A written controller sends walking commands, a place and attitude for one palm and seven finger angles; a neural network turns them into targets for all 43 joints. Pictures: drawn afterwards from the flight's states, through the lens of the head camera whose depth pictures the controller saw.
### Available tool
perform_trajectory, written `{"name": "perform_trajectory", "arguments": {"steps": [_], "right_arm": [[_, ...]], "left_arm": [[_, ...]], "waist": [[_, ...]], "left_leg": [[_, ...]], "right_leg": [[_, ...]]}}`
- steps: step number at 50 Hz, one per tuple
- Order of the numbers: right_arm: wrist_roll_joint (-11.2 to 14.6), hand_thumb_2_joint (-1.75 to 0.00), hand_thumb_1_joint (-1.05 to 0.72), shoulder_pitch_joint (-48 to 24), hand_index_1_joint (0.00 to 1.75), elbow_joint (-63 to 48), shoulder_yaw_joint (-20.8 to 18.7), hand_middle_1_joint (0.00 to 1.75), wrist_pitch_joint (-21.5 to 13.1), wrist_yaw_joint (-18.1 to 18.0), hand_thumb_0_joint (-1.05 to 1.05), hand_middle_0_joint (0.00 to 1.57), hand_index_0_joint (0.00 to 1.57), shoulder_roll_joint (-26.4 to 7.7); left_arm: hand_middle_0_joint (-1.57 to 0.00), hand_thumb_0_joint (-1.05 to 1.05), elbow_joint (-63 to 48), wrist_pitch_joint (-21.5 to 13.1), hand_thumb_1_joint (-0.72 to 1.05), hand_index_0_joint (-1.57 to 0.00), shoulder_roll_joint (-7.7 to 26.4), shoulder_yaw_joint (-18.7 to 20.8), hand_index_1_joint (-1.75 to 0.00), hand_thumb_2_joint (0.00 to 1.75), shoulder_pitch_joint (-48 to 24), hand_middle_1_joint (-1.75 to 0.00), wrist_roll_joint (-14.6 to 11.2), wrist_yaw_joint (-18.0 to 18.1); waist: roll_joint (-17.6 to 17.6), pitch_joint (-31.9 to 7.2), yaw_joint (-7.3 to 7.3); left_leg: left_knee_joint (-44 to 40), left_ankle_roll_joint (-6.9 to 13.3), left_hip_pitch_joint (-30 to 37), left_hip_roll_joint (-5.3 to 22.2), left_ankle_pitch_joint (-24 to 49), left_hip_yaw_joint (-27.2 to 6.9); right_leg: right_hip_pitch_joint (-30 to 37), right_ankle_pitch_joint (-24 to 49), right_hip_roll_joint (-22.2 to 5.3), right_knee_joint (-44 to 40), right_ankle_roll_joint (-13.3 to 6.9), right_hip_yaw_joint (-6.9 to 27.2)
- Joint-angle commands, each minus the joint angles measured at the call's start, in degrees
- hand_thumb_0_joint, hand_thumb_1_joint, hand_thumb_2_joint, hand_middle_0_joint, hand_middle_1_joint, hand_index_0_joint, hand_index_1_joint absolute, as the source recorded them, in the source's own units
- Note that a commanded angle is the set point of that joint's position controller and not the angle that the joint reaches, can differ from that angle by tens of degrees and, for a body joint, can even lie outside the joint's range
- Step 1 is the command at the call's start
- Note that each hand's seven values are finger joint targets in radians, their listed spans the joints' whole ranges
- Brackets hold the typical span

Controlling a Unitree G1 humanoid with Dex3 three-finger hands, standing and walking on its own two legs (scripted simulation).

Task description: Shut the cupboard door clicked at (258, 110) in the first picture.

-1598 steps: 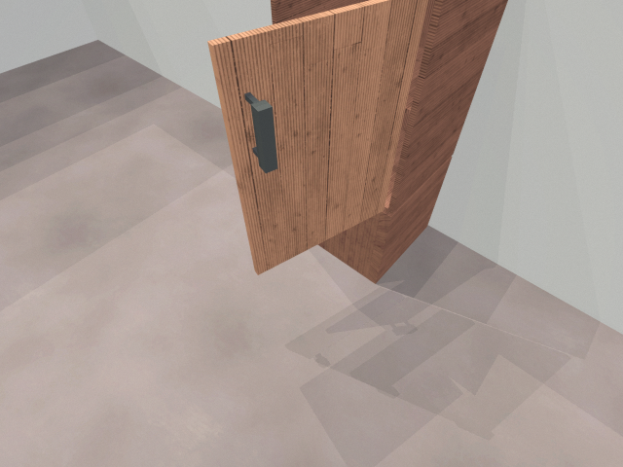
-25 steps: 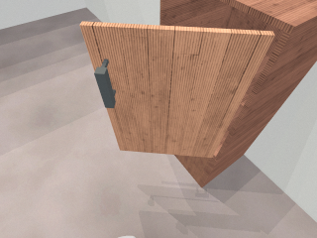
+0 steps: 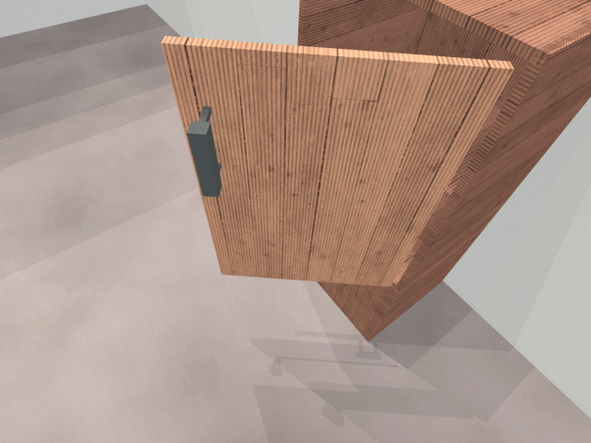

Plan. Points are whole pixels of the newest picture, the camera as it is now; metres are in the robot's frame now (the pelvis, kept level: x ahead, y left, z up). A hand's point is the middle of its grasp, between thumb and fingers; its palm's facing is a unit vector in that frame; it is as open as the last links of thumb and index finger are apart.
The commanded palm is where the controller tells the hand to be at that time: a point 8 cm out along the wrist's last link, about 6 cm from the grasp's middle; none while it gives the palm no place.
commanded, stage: come to a stop and stand still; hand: left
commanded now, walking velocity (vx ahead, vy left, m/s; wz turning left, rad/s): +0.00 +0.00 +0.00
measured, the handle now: (209, 152) +0.49 +0.17 +0.10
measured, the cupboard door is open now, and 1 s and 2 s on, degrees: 50 50 50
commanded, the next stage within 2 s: look again from close up in 0.48 s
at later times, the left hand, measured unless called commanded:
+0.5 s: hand out of the picture -0.04 +0.12 -0.18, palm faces +0.02 -0.99 -0.15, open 7.3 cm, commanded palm none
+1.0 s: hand out of the picture -0.01 +0.17 -0.18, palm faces +0.01 -0.98 -0.22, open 7.3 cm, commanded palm none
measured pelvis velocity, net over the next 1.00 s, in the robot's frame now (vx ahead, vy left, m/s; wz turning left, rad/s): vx -0.02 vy -0.01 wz -0.01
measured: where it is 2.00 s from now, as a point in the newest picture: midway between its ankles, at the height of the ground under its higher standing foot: outside the picture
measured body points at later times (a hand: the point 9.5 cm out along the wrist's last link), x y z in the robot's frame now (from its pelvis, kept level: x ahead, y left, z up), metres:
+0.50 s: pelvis -0.03 -0.03 +0.00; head -0.02 -0.03 +0.45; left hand -0.04 +0.18 -0.16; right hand -0.05 -0.26 -0.15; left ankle +0.00 +0.09 -0.74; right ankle -0.06 -0.13 -0.74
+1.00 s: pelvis -0.02 -0.01 -0.01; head -0.01 -0.02 +0.44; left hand -0.01 +0.22 -0.16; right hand -0.01 -0.24 -0.17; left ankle +0.00 +0.09 -0.74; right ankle -0.06 -0.13 -0.74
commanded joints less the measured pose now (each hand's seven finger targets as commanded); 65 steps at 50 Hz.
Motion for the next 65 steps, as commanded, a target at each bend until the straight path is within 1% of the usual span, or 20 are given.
{"name": "perform_trajectory", "arguments": {"steps": [1,2,3,4,6,12,16,27,28,29,30,31,32,33,36,39,41,49,59,65], "right_arm": [[1.15,-0.90,-0.90,3.25,0.30,-0.93,-2.26,0.30,-0.80,0.23,0.00,0.20,0.20,-8.18],[1.35,-0.90,-0.90,3.24,0.30,-0.98,-1.87,0.30,-0.74,0.50,0.00,0.20,0.20,-6.11],[1.27,-0.90,-0.90,3.74,0.30,-0.68,-1.49,0.30,-0.51,0.81,0.00,0.20,0.20,-5.66],[0.89,-0.90,-0.90,4.26,0.30,-0.02,-1.35,0.30,-0.53,1.08,0.00,0.20,0.20,-5.44],[0.58,-0.90,-0.90,4.67,0.30,1.39,-1.39,0.30,-0.96,0.69,0.00,0.20,0.20,-6.88],[0.76,-0.90,-0.90,5.15,0.30,4.30,-0.64,0.30,-0.58,0.87,0.00,0.20,0.20,-5.83],[0.58,-0.90,-0.90,5.85,0.30,5.44,-0.25,0.30,-0.38,0.74,0.00,0.20,0.20,-5.30],[0.69,-0.90,-0.90,8.73,0.30,6.50,0.01,0.30,-0.73,0.19,0.00,0.20,0.20,-4.14],[0.64,-0.90,-0.90,8.91,0.30,6.59,0.05,0.30,-0.84,0.15,0.00,0.20,0.20,-4.10],[0.63,-0.90,-0.90,2.24,0.30,2.52,0.58,0.30,-2.67,1.24,0.00,0.20,0.20,-5.39],[0.61,-0.90,-0.90,5.98,0.30,1.04,0.47,0.30,-1.94,1.41,0.00,0.20,0.20,-2.35],[0.29,-0.90,-0.90,7.78,0.30,1.81,0.08,0.30,-1.84,1.33,0.00,0.20,0.20,-2.99],[-0.07,-0.90,-0.90,9.14,0.30,1.91,0.42,0.30,-2.43,1.44,0.00,0.20,0.20,-2.84],[0.09,-0.90,-0.90,9.64,0.30,1.58,0.42,0.30,-2.50,1.35,0.00,0.20,0.20,-3.26],[0.15,-0.90,-0.90,9.08,0.30,0.48,0.21,0.30,-2.42,1.19,0.00,0.20,0.20,-4.18],[0.18,-0.90,-0.90,8.60,0.30,0.28,0.28,0.30,-2.70,1.13,0.00,0.20,0.20,-4.72],[0.25,-0.90,-0.90,8.05,0.30,0.49,0.19,0.30,-2.62,1.13,0.00,0.20,0.20,-5.19],[0.24,-0.90,-0.90,6.30,0.30,1.16,0.19,0.30,-3.00,1.08,0.00,0.20,0.20,-6.54],[0.40,-0.90,-0.90,3.60,0.30,1.65,-0.06,0.30,-3.31,0.75,0.00,0.20,0.20,-8.32],[-0.21,-0.90,-0.90,3.40,0.30,1.82,-0.18,0.30,-2.34,1.34,0.00,0.20,0.20,-7.26]], "left_arm": [[-0.20,0.00,-0.20,-2.48,0.90,-0.20,4.52,0.70,-0.30,0.90,6.80,-0.30,0.21,0.84],[-0.20,0.00,0.04,-2.97,0.90,-0.20,5.82,0.66,-0.30,0.90,5.87,-0.30,0.38,0.90],[-0.20,0.00,-0.06,-3.14,0.90,-0.20,6.77,0.34,-0.30,0.90,4.19,-0.30,0.22,0.67],[-0.20,0.00,-0.10,-3.06,0.90,-0.20,6.44,0.05,-0.30,0.90,3.19,-0.30,0.18,0.53],[-0.20,0.00,1.13,-3.78,0.90,-0.20,4.61,-0.23,-0.30,0.90,5.50,-0.30,-0.04,0.80],[-0.20,0.00,2.96,-3.64,0.90,-0.20,3.35,-0.90,-0.30,0.90,7.38,-0.30,-0.10,0.82],[-0.20,0.00,4.09,-3.61,0.90,-0.20,2.68,-1.11,-0.30,0.90,8.96,-0.30,-0.34,0.67],[-0.20,0.00,6.26,-4.00,0.90,-0.20,0.67,-1.32,-0.30,0.90,12.14,-0.30,-0.31,0.78],[-0.20,0.00,6.45,-4.01,0.90,-0.20,0.36,-1.38,-0.30,0.90,12.21,-0.30,-0.33,0.79],[-0.20,0.00,6.70,-6.73,0.90,-0.20,1.53,-2.06,-0.30,0.90,15.80,-0.30,1.16,2.85],[-0.20,0.00,4.23,-6.76,0.90,-0.20,4.65,-1.33,-0.30,0.90,14.02,-0.30,0.33,2.51],[-0.20,0.00,3.32,-6.39,0.90,-0.20,3.62,-1.57,-0.30,0.90,11.42,-0.30,0.24,1.98],[-0.20,0.00,3.50,-6.76,0.90,-0.20,2.78,-1.57,-0.30,0.90,11.76,-0.30,0.41,1.86],[-0.20,0.00,3.60,-6.73,0.90,-0.20,2.17,-1.67,-0.30,0.90,12.82,-0.30,0.19,1.73],[-0.20,0.00,3.42,-6.04,0.90,-0.20,0.70,-2.06,-0.30,0.90,12.89,-0.30,0.09,1.48],[-0.20,0.00,3.06,-5.68,0.90,-0.20,0.80,-2.09,-0.30,0.90,13.18,-0.30,0.19,1.44],[-0.20,0.00,2.89,-5.42,0.90,-0.20,0.88,-2.14,-0.30,0.90,13.16,-0.30,0.18,1.40],[-0.20,0.00,2.14,-5.09,0.90,-0.20,3.06,-1.73,-0.30,0.90,12.47,-0.30,0.16,1.15],[-0.20,0.00,1.99,-5.09,0.90,-0.20,5.40,-1.24,-0.30,0.90,10.45,-0.30,0.18,0.93],[-0.20,0.00,2.84,-4.29,0.90,-0.20,3.90,-1.14,-0.30,0.90,12.09,-0.30,0.65,0.08]], "waist": [[1.86,-8.95,0.46],[-2.27,-6.54,-0.30],[-3.34,-4.82,-1.53],[-1.46,-3.94,-1.93],[-5.08,-7.28,-1.14],[-2.83,1.06,-0.79],[0.72,2.18,-0.78],[0.23,1.52,-0.70],[0.59,1.06,-0.86],[5.39,2.63,1.69],[3.80,-0.83,-2.09],[6.94,0.17,-2.56],[7.17,-2.10,-2.00],[5.31,-4.38,-1.85],[-1.03,-2.22,-1.33],[-0.06,-0.58,-0.67],[-2.38,0.91,-0.44],[1.32,-0.64,0.22],[1.16,-4.28,0.29],[1.48,0.57,0.18]], "left_leg": [[-0.86,0.39,2.46,8.67,16.91,-8.92],[-1.04,-1.71,0.31,5.82,8.90,-6.39],[-2.47,-2.76,2.03,4.29,3.03,-5.09],[-3.74,-2.74,4.47,3.95,6.88,-5.25],[-2.54,-2.07,7.05,6.15,17.14,-5.47],[-6.20,-2.26,4.99,5.90,7.02,-5.45],[-7.26,-2.47,4.31,5.48,3.50,-5.37],[-7.02,-2.44,4.49,6.07,4.58,-5.32],[-7.19,-2.44,4.58,6.08,5.14,-5.41],[5.87,-3.63,-1.32,5.70,9.49,-3.53],[4.02,-2.97,0.43,4.47,-1.67,-4.46],[1.96,-2.64,0.58,4.48,-1.59,-4.94],[2.15,-2.54,1.05,5.15,4.86,-5.34],[1.84,-2.07,1.41,5.46,4.75,-5.58],[0.29,-1.40,-0.35,5.47,2.19,-6.35],[-1.13,-0.95,-1.10,5.86,3.85,-6.93],[-2.12,-0.73,-1.68,5.95,2.13,-7.14],[-3.42,-0.28,-0.18,6.05,5.48,-6.83],[-2.07,-0.26,3.30,6.39,12.95,-5.95],[-2.19,0.15,-0.46,6.10,-6.90,-6.22]], "right_leg": [[9.04,18.42,-4.05,-18.30,-1.72,5.29],[7.40,21.95,-8.47,-18.97,-3.65,9.13],[2.86,19.03,-11.41,-19.67,-5.24,9.94],[0.57,19.48,-9.68,-18.13,-4.80,7.97],[4.23,28.55,-6.18,-15.71,-3.04,5.46],[-0.08,12.61,-5.37,-21.53,-2.64,6.00],[-0.80,7.57,-5.18,-23.26,-2.89,6.86],[0.06,8.94,-4.58,-23.55,-2.96,6.13],[0.31,9.79,-4.61,-23.10,-2.98,6.25],[-0.81,33.47,-8.02,-20.26,-1.71,7.94],[-1.99,20.31,-9.74,-20.57,-3.71,9.36],[-4.13,7.24,-7.62,-19.97,-4.73,7.80],[-3.02,11.40,-6.11,-17.84,-4.84,5.95],[-1.43,10.32,-5.19,-16.95,-4.63,5.76],[-3.14,4.64,-4.00,-16.34,-4.21,5.50],[-3.32,6.39,-3.41,-14.51,-3.72,4.84],[-4.10,4.98,-3.27,-14.69,-3.51,4.89],[-2.16,9.07,-3.44,-13.91,-3.07,4.59],[0.71,17.54,-4.51,-13.89,-2.68,4.57],[-3.17,-2.13,-3.30,-14.35,-3.83,4.37]]}}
